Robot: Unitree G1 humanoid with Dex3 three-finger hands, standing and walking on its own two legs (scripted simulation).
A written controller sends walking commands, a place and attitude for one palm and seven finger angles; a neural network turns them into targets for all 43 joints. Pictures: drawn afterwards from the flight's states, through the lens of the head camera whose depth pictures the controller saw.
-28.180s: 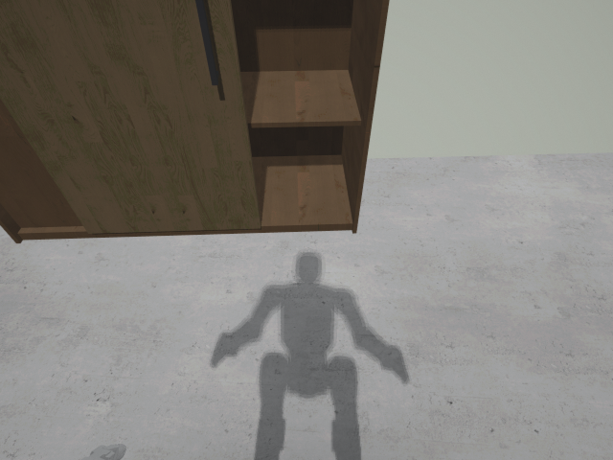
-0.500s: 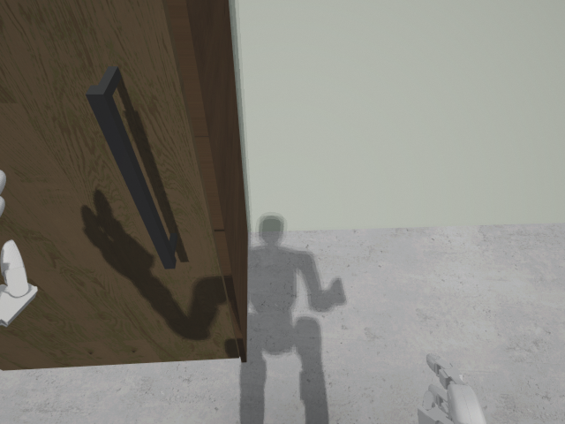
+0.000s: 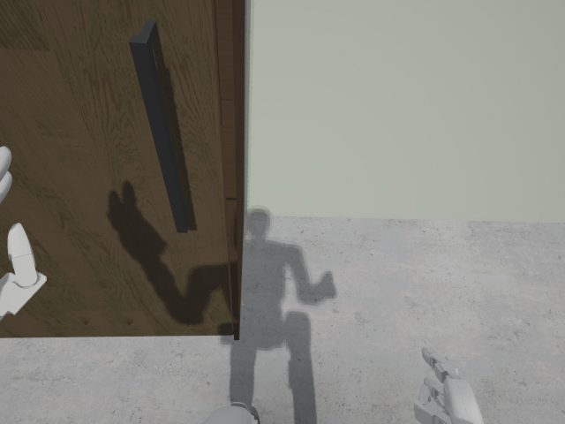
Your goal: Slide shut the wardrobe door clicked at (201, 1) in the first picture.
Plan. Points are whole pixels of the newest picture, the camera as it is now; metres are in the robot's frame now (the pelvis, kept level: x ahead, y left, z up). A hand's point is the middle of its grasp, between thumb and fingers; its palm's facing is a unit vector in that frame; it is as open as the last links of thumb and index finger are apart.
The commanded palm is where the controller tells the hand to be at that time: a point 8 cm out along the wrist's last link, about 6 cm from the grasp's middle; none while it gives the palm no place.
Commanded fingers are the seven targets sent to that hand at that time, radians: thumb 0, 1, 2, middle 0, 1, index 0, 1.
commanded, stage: step back with the hand held close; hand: left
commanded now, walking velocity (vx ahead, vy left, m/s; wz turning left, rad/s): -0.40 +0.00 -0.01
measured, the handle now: (169, 149) +0.43 +0.21 +0.14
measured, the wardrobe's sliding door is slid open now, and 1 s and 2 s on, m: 0.00 0.00 0.00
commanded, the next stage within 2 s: stop stepping back and stand still in 0.44 s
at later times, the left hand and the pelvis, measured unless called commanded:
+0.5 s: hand out of the picture +0.14 +0.28 +0.19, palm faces +0.34 -0.89 -0.32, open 7.5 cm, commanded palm +0.09 +0.33 +0.19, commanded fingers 0.00 0.90 0.90 -0.20 -0.30 -0.20 -0.30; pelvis -0.09 +0.05 -0.01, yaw -6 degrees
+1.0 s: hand out of the picture -0.01 +0.39 +0.17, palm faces +0.47 -0.86 -0.19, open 7.5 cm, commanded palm -0.08 +0.42 +0.19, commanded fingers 0.00 0.90 0.90 -0.20 -0.30 -0.20 -0.30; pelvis -0.24 +0.13 -0.01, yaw -4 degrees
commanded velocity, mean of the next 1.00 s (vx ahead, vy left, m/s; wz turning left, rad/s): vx -0.07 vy -0.05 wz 0.02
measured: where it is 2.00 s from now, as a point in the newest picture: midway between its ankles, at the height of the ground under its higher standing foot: outside the picture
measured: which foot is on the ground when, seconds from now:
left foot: down 0.00-0.36, up 0.38-0.48, down 0.50-0.74, up 0.76-0.92, down 0.94-1.00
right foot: down 0.00-0.06, up 0.08-0.34, down 0.36-0.48, up 0.50-0.74, down 0.76-0.94, up 0.96-1.00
